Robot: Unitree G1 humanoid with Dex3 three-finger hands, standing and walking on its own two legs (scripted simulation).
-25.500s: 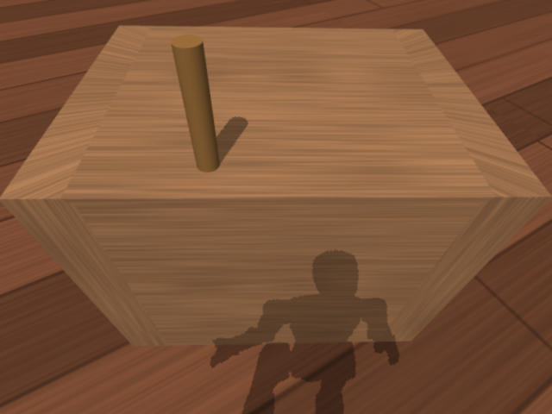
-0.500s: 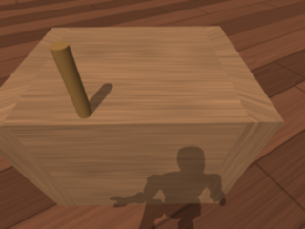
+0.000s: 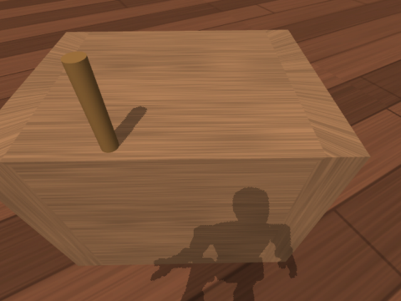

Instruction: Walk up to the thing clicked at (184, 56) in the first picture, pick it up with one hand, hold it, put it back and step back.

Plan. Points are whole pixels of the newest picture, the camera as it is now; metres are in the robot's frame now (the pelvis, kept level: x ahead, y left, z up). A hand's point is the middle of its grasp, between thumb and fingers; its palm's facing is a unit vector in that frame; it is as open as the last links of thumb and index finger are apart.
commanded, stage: home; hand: left
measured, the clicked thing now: (95, 109) +0.47 +0.23 +0.14
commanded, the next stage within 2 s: stand in 0.84 s
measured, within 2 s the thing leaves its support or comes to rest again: neither
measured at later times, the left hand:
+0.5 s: hand out of the picture +0.09 +0.25 -0.15, palm faces -0.04 -0.93 -0.37, open 17.5 cm
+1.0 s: hand out of the picture +0.09 +0.25 -0.15, palm faces -0.04 -0.93 -0.36, open 17.5 cm
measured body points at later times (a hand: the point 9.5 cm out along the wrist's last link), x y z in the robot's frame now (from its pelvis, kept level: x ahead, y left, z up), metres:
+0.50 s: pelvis +0.01 +0.00 +0.00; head +0.02 -0.01 +0.45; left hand +0.09 +0.30 -0.12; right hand +0.08 -0.30 -0.14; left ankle +0.01 +0.12 -0.75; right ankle +0.01 -0.13 -0.75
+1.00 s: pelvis +0.02 +0.00 +0.00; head +0.03 -0.01 +0.45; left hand +0.09 +0.30 -0.13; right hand +0.09 -0.30 -0.13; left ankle +0.01 +0.12 -0.75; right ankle +0.01 -0.13 -0.75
